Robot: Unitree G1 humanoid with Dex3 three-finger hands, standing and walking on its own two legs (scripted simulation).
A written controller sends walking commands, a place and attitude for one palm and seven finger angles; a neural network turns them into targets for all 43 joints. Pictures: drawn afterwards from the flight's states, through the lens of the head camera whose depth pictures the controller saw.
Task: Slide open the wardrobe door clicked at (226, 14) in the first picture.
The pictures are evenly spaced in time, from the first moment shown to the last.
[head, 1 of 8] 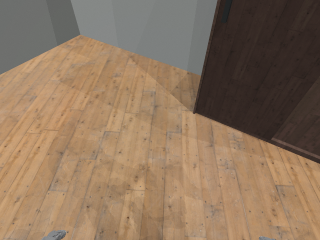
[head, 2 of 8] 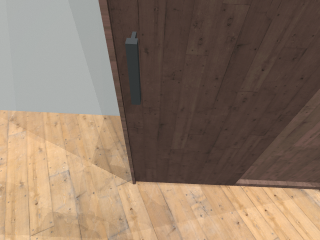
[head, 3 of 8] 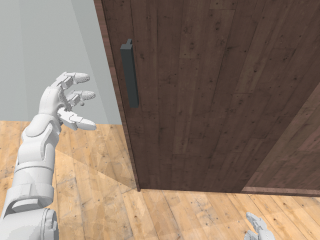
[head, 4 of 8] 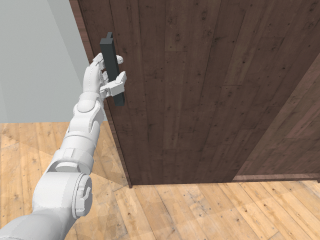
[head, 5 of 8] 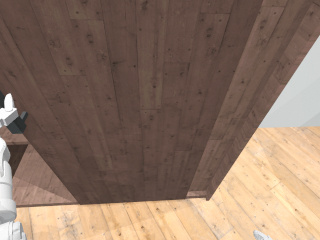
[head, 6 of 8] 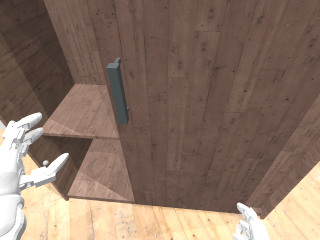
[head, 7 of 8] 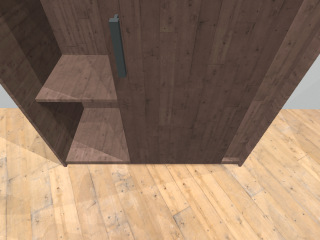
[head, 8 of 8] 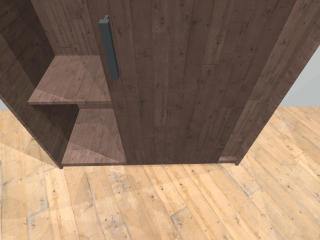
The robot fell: no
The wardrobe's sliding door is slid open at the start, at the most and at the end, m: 0.00 0.45 0.45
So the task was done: yes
